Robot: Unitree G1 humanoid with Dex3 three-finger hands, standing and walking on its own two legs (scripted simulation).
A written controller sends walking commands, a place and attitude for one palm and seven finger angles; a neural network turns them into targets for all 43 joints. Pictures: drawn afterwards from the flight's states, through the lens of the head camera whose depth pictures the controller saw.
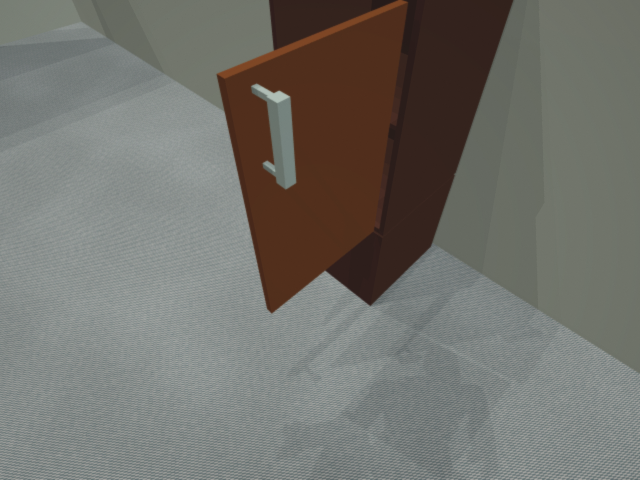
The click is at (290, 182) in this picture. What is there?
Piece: cupboard door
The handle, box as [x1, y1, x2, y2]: [251, 84, 295, 188]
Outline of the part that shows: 255,84 251,86 252,92 267,101 274,157 273,165 266,161 263,163 263,167 276,177 277,183 284,188 287,188 295,183 290,99 289,96 280,91 273,93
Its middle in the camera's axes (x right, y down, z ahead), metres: -0.07 -0.15 +0.57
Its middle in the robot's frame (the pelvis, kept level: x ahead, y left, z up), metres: +0.54 +0.10 +0.14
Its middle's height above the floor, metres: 0.92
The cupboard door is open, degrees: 89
